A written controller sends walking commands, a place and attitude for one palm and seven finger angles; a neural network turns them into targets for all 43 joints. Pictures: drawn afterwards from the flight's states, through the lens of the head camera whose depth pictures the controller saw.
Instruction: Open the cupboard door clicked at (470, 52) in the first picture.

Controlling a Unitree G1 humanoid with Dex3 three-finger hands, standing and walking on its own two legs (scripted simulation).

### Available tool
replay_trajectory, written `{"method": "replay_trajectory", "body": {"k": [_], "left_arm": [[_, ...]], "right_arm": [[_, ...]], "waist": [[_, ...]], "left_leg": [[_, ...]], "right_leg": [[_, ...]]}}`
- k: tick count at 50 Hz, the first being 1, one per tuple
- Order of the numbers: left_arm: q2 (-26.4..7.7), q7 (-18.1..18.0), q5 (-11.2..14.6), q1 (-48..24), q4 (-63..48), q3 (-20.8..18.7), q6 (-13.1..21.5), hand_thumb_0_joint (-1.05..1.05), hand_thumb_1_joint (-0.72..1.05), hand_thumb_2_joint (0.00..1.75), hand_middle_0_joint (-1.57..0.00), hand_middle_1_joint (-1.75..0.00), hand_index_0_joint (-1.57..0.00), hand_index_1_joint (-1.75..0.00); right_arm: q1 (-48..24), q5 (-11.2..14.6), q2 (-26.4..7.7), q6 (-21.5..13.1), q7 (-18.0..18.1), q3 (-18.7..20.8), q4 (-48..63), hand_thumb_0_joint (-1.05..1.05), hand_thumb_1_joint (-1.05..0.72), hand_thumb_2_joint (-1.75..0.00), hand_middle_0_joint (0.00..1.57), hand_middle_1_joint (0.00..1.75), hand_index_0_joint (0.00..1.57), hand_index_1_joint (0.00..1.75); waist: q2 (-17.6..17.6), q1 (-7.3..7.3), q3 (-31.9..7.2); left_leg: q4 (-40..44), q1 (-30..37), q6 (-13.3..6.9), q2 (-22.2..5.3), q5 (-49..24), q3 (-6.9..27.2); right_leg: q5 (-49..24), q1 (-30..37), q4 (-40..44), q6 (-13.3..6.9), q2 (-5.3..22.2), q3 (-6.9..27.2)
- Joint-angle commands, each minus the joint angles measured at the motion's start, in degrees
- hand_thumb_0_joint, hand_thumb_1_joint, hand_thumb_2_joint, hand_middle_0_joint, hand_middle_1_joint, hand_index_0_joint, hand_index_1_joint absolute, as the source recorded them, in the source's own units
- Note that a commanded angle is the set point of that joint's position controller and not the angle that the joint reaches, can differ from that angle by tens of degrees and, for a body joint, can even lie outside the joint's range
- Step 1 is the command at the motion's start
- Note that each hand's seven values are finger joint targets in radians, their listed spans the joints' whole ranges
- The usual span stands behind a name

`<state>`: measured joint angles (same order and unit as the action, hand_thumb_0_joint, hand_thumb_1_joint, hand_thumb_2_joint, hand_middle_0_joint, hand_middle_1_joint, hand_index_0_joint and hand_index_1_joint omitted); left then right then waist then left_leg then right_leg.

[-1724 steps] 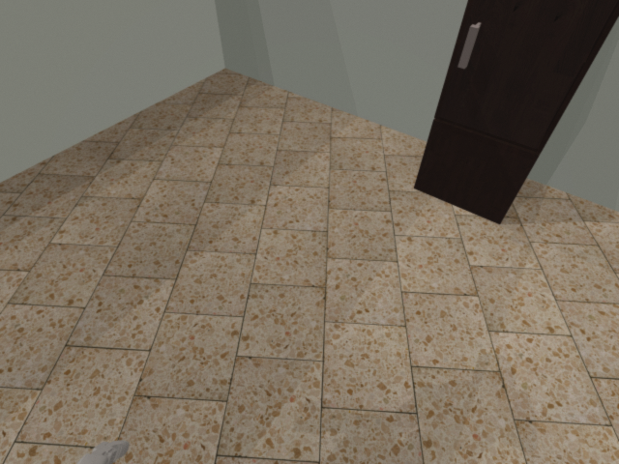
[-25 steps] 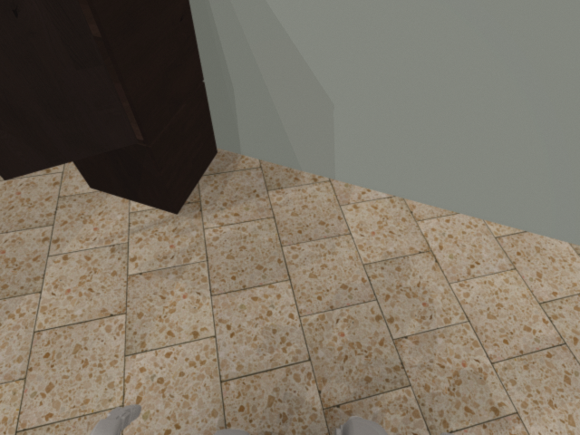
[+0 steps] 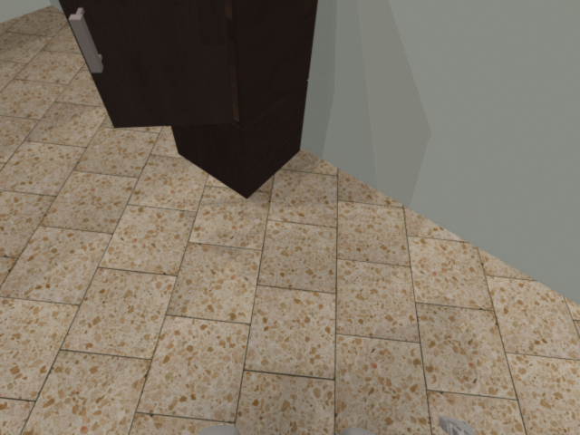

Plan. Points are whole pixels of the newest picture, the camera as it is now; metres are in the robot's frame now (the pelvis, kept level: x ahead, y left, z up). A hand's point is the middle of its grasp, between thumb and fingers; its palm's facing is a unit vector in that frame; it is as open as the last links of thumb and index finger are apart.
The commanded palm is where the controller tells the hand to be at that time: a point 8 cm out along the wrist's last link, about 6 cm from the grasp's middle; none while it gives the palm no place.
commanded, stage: turn to face it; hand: left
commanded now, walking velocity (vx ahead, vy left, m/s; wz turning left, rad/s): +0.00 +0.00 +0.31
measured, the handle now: (88, 40) +0.95 +0.57 -0.03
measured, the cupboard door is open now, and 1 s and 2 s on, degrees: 45 45 45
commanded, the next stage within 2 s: take the last steps up to it in 0.26 s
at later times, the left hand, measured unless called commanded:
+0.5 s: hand out of the picture +0.02 +0.16 -0.15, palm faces +0.20 -0.96 -0.19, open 7.4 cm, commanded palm none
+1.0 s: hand (126, 404) +0.16 +0.25 -0.14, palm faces +0.20 -0.96 -0.20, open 7.4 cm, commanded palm none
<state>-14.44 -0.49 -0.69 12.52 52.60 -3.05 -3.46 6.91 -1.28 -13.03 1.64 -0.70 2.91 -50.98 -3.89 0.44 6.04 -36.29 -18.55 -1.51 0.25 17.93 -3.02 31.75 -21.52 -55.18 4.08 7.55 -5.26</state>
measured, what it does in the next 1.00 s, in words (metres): walks ahead: right foot, then left foot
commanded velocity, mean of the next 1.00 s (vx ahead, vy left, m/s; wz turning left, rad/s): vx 0.20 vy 0.08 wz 0.16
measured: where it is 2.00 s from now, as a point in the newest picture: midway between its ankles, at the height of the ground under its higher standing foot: (228, 347)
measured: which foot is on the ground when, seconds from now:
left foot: down 0.00-0.24, up 0.26-0.58, down 0.60-1.00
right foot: up 0.00-0.22, down 0.24-0.60, up 0.62-1.00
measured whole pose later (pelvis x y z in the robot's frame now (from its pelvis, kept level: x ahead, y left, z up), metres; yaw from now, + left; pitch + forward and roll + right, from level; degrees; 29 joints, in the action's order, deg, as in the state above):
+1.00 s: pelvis +0.10 +0.04 +0.02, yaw +13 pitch -1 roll +1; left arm -11.6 1.4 -1.3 6.6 56.5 -2.2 -0.6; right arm 24.7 -1.4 -7.1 -2.9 1.1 0.1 -62.8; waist -0.9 -1.9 3.3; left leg -16.2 1.1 -4.3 4.4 16.7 -3.8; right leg 14.2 -29.9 -46.5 0.6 5.3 -4.4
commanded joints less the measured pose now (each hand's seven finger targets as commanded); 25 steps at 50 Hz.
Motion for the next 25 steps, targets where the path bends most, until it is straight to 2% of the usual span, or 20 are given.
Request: {"method": "replay_trajectory", "body": {"k": [1, 3, 4, 7, 8, 9, 10, 11, 12, 13, 14, 15, 17, 18, 20, 22, 23, 25], "left_arm": [[-4.4, -0.2, -0.2, -3.2, -5.7, -1.5, 1.4, 0.00, 0.90, 0.90, -0.20, -0.30, -0.20, -0.30], [-3.4, 0.1, 0.0, -2.7, -4.7, -1.2, 1.5, 0.00, 0.90, 0.90, -0.20, -0.30, -0.20, -0.30], [-3.1, 0.1, 0.1, -2.6, -4.6, -1.1, 1.6, 0.00, 0.90, 0.90, -0.20, -0.30, -0.20, -0.30], [-2.7, 0.1, 0.2, -0.4, -3.7, -0.9, 1.8, 0.00, 0.90, 0.90, -0.20, -0.30, -0.20, -0.30], [-2.7, 0.0, 0.2, 0.7, -3.3, -0.9, 1.9, 0.00, 0.90, 0.90, -0.20, -0.30, -0.20, -0.30], [-2.9, 0.0, 0.1, 2.4, -2.7, -1.0, 2.2, 0.00, 0.90, 0.90, -0.20, -0.30, -0.20, -0.30], [-3.5, -0.1, 0.1, 4.1, -2.1, -1.2, 2.6, 0.00, 0.90, 0.90, -0.20, -0.30, -0.20, -0.30], [-6.3, -0.5, -0.4, 5.3, -1.8, -1.6, 3.2, 0.00, 0.90, 0.90, -0.20, -0.30, -0.20, -0.30], [-10.9, -0.8, -1.0, 6.0, -1.9, -2.6, 3.6, 0.00, 0.90, 0.90, -0.20, -0.30, -0.20, -0.30], [-12.7, -0.8, -1.0, 5.9, -2.6, -2.6, 3.7, 0.00, 0.90, 0.90, -0.20, -0.30, -0.20, -0.30], [-11.7, -0.8, -1.0, 3.5, -3.4, -2.1, 3.6, 0.00, 0.90, 0.90, -0.20, -0.30, -0.20, -0.30], [-8.7, -1.1, -0.9, 1.0, -3.5, -1.9, 3.9, 0.00, 0.90, 0.90, -0.20, -0.30, -0.20, -0.30], [-7.0, -1.1, -0.6, 0.1, -3.7, -1.3, 3.9, 0.00, 0.90, 0.90, -0.20, -0.30, -0.20, -0.30], [-6.6, -1.1, -0.8, 0.7, -3.3, -1.2, 4.1, 0.00, 0.90, 0.90, -0.20, -0.30, -0.20, -0.30], [-7.3, -0.9, -0.9, 3.6, -2.4, -1.7, 4.6, 0.00, 0.90, 0.90, -0.20, -0.30, -0.20, -0.30], [-8.3, -0.8, -1.1, 6.4, -0.9, -2.3, 5.1, 0.00, 0.90, 0.90, -0.20, -0.30, -0.20, -0.30], [-9.1, -0.6, -1.1, 7.4, -0.2, -2.5, 5.1, 0.00, 0.90, 0.90, -0.20, -0.30, -0.20, -0.30], [-9.7, -0.2, -1.2, 7.5, 0.6, -3.1, 5.3, 0.00, 0.90, 0.90, -0.20, -0.30, -0.20, -0.30]], "right_arm": [[3.2, -0.4, -11.3, -1.0, 2.1, 2.2, 2.2, 0.00, -0.90, -0.90, 0.20, 0.30, 0.20, 0.30], [3.9, -0.5, -10.8, -1.2, 2.3, 2.1, 1.9, 0.00, -0.90, -0.90, 0.20, 0.30, 0.20, 0.30], [4.1, -0.4, -11.1, -1.2, 2.3, 2.2, 1.7, 0.00, -0.90, -0.90, 0.20, 0.30, 0.20, 0.30], [2.0, -0.4, -11.1, -0.7, 2.1, 2.2, 1.8, 0.00, -0.90, -0.90, 0.20, 0.30, 0.20, 0.30], [1.6, -0.3, -10.7, -0.5, 2.0, 2.1, 1.7, 0.00, -0.90, -0.90, 0.20, 0.30, 0.20, 0.30], [1.0, -0.1, -10.7, -0.4, 1.9, 2.2, 1.6, 0.00, -0.90, -0.90, 0.20, 0.30, 0.20, 0.30], [0.4, 0.2, -10.0, -0.3, 1.7, 2.1, 1.7, 0.00, -0.90, -0.90, 0.20, 0.30, 0.20, 0.30], [0.4, 0.7, -8.0, -0.3, 1.3, 1.9, 1.9, 0.00, -0.90, -0.90, 0.20, 0.30, 0.20, 0.30], [0.8, 1.0, -4.2, -0.2, 1.0, 1.3, 2.8, 0.00, -0.90, -0.90, 0.20, 0.30, 0.20, 0.30], [-0.7, 0.9, -5.5, 0.4, 0.9, 1.6, 3.6, 0.00, -0.90, -0.90, 0.20, 0.30, 0.20, 0.30], [-0.4, 0.7, -5.0, 0.5, 0.4, 1.7, 3.3, 0.00, -0.90, -0.90, 0.20, 0.30, 0.20, 0.30], [-0.4, 0.4, -5.4, 1.0, 0.5, 2.0, 1.8, 0.00, -0.90, -0.90, 0.20, 0.30, 0.20, 0.30], [0.5, 0.5, -4.7, 1.2, 0.3, 1.9, 0.5, 0.00, -0.90, -0.90, 0.20, 0.30, 0.20, 0.30], [0.6, 0.7, -3.7, 1.1, 0.2, 1.5, 0.0, 0.00, -0.90, -0.90, 0.20, 0.30, 0.20, 0.30], [-0.2, 0.6, -2.5, 0.8, -0.1, 1.1, -0.1, 0.00, -0.90, -0.90, 0.20, 0.30, 0.20, 0.30], [-2.1, 0.5, -2.0, 0.1, -0.6, 0.8, 0.1, 0.00, -0.90, -0.90, 0.20, 0.30, 0.20, 0.30], [-2.9, 0.5, -2.0, -0.2, -0.8, 0.7, 0.4, 0.00, -0.90, -0.90, 0.20, 0.30, 0.20, 0.30], [-2.3, 0.5, -2.2, -0.8, -1.0, 0.7, 0.5, 0.00, -0.90, -0.90, 0.20, 0.30, 0.20, 0.30]], "waist": [[16.5, -1.97, -8.1], [12.3, -1.70, -9.9], [11.4, -1.74, -10.5], [13.0, -0.73, -9.9], [11.9, -0.27, -9.7], [11.8, 0.59, -9.5], [9.6, 1.59, -9.6], [3.7, 2.25, -9.7], [-10.7, 2.38, -8.6], [-12.0, 3.29, -7.7], [-7.6, 2.09, -6.3], [-11.5, 0.73, -4.2], [-10.1, 0.11, -3.6], [-9.1, 0.03, -4.1], [-6.2, 1.50, -5.8], [-5.0, 3.11, -6.0], [-5.2, 3.83, -5.7], [-6.9, 3.70, -5.7]], "left_leg": [[14.8, 9.4, -8.8, -16.0, -29.9, 16.7], [13.6, 11.6, -8.5, -14.8, -34.7, 15.0], [13.3, 11.7, -8.2, -14.3, -34.8, 14.3], [13.1, 7.4, -7.6, -13.4, -29.2, 14.7], [12.8, 5.9, -7.1, -12.7, -26.8, 15.0], [11.7, 4.0, -6.1, -11.7, -23.7, 14.5], [9.5, 1.5, -4.3, -9.9, -19.3, 13.7], [4.9, -3.3, -1.3, -5.9, -10.7, 10.7], [-6.1, -10.8, 2.6, 1.8, 5.3, 3.3], [-18.4, -9.6, 2.8, 1.6, 18.1, 4.6], [-23.9, -9.0, 2.3, 0.9, 15.8, 5.8], [-27.9, -11.2, 2.5, -0.3, 12.9, 6.5], [-28.5, -10.9, 3.4, -0.9, 9.6, 4.8], [-25.4, -9.5, 3.7, -0.8, 9.3, 4.0], [-18.4, -9.0, 4.2, -0.5, 8.7, 1.8], [-12.0, -9.0, 4.2, -0.8, 8.8, 0.6], [-9.8, -8.6, 4.0, -0.8, 9.1, -0.1], [-4.4, -6.8, 3.5, -1.1, 9.0, -0.7]], "right_leg": [[-3.3, -8.6, -7.5, 0.1, -1.0, 5.1], [-4.0, -6.2, -2.2, 0.1, -2.5, 3.9], [-4.3, -4.3, 0.6, 0.0, -3.1, 3.4], [-6.1, 2.9, 11.0, -0.4, -5.2, 1.7], [-9.0, 5.7, 14.7, -0.6, -6.1, 1.2], [-13.2, 9.0, 19.5, -0.7, -6.5, 0.7], [-18.7, 13.4, 26.4, -0.9, -6.1, 0.8], [-20.7, 18.2, 32.9, -2.3, -1.1, 6.5], [-24.3, 20.3, 38.7, -7.6, 12.1, 21.5], [-26.5, 13.4, 41.2, -13.6, 19.6, 25.7], [-23.5, 9.7, 40.7, -14.7, 17.1, 21.7], [-25.8, 9.0, 40.5, -13.9, 14.1, 20.1], [-34.7, 10.7, 37.9, -11.9, 10.5, 12.2], [-37.7, 11.1, 37.2, -11.7, 9.7, 10.1], [-36.0, 16.0, 37.6, -11.3, 10.3, 9.6], [-30.4, 19.3, 38.6, -11.7, 11.9, 11.2], [-26.4, 19.4, 39.2, -12.0, 12.5, 11.6], [-21.0, 19.4, 39.2, -12.3, 13.7, 12.0]]}}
